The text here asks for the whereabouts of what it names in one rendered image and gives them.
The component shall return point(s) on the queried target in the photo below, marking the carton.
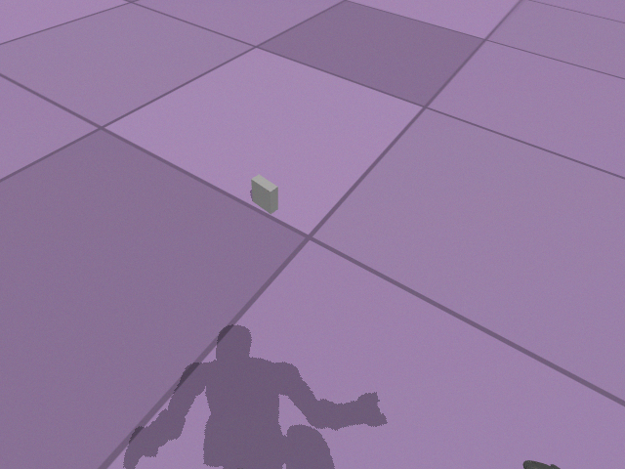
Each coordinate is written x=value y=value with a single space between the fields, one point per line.
x=264 y=193

